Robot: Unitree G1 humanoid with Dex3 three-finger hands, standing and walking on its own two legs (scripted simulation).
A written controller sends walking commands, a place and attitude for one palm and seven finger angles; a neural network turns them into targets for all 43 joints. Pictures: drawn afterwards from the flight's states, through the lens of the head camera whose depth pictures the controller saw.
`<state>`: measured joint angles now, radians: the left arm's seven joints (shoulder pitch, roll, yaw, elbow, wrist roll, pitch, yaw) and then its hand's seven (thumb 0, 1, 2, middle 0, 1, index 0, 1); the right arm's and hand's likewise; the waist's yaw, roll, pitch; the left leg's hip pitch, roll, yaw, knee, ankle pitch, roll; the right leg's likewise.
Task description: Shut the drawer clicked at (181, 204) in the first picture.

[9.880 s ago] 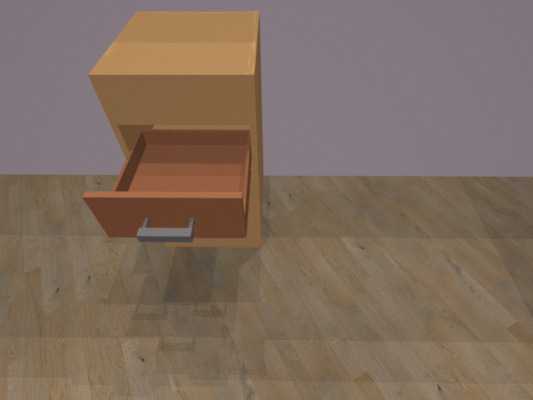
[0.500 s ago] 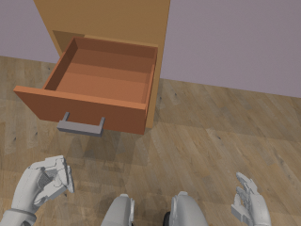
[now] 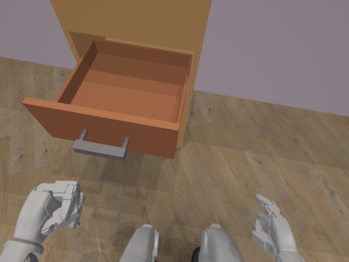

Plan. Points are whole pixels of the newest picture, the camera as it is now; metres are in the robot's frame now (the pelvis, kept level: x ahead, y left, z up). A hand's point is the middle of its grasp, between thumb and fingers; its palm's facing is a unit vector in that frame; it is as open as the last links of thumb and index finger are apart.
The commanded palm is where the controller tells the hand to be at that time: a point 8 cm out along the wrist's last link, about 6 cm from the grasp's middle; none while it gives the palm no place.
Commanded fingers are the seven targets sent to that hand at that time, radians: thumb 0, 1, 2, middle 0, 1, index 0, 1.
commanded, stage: raise the hand and make a fist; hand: left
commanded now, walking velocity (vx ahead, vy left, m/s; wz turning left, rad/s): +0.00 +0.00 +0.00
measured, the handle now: (103, 143) +0.40 +0.23 -0.06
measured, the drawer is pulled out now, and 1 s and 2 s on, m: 0.29 0.29 0.29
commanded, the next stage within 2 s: bring the fist close to the handle in 0.26 s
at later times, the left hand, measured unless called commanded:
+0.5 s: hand (77, 210) +0.21 +0.21 +0.02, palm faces -0.06 -0.99 -0.08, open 3.3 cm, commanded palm +0.20 +0.26 +0.02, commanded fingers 0.00 0.90 0.90 -1.40 -1.60 -1.40 -1.60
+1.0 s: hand (90, 195) +0.25 +0.21 -0.03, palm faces -0.11 -0.99 -0.05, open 3.3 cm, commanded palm +0.24 +0.26 -0.03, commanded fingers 0.00 0.90 0.90 -1.40 -1.60 -1.40 -1.60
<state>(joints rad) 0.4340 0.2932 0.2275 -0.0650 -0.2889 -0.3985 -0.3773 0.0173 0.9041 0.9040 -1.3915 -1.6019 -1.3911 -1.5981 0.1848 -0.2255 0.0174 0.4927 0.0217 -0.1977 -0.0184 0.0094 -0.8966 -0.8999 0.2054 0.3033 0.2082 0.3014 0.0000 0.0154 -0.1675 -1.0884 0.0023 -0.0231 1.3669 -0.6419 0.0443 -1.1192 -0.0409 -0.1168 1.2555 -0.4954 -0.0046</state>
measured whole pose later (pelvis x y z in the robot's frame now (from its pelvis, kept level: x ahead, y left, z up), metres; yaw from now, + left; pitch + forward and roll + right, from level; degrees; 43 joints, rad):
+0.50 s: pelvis +0.00 -0.02 -0.01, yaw +0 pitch +22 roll -4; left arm 0.38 0.33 0.32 0.08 -0.36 -0.45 -0.46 0.02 0.90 0.90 -1.39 -1.60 -1.39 -1.60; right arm 0.17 -0.24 0.00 0.52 0.04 -0.22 -0.04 0.01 -0.90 -0.90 0.20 0.30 0.21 0.30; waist -0.01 0.01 -0.18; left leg -1.13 0.02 -0.04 1.40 -0.65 0.01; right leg -1.17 -0.02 -0.13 1.30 -0.51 -0.04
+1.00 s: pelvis -0.02 -0.01 -0.05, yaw -1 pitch +27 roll -4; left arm 0.16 0.33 0.32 0.21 -0.35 -0.46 -0.48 0.02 0.90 0.90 -1.39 -1.60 -1.39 -1.60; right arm 0.16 -0.27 0.01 0.54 0.02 -0.21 -0.02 0.01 -0.90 -0.90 0.20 0.30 0.21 0.30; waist -0.03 0.01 -0.19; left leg -1.34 0.01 -0.02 1.55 -0.68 0.04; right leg -1.38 -0.04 -0.11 1.45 -0.53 -0.02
